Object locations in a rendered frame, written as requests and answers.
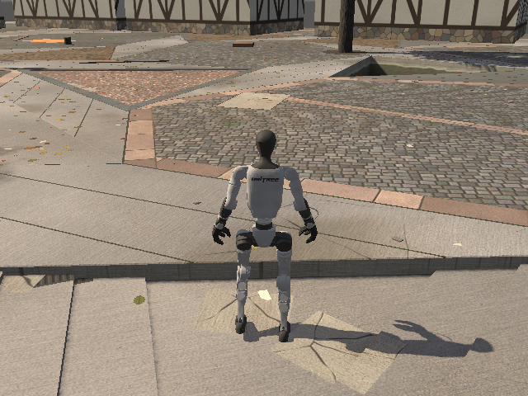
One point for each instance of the robot left hand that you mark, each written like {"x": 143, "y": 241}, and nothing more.
{"x": 220, "y": 232}

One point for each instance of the robot left upper arm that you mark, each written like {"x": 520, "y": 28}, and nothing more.
{"x": 238, "y": 174}

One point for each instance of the left robot foot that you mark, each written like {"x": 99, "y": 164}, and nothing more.
{"x": 240, "y": 327}

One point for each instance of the robot right upper arm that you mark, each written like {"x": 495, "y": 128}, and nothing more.
{"x": 291, "y": 175}

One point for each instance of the right robot forearm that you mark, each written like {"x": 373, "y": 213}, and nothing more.
{"x": 307, "y": 216}

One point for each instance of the robot right hand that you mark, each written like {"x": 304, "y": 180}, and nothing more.
{"x": 307, "y": 231}

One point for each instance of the left robot forearm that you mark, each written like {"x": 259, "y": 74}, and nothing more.
{"x": 223, "y": 216}

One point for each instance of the robot torso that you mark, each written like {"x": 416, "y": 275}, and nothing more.
{"x": 264, "y": 198}

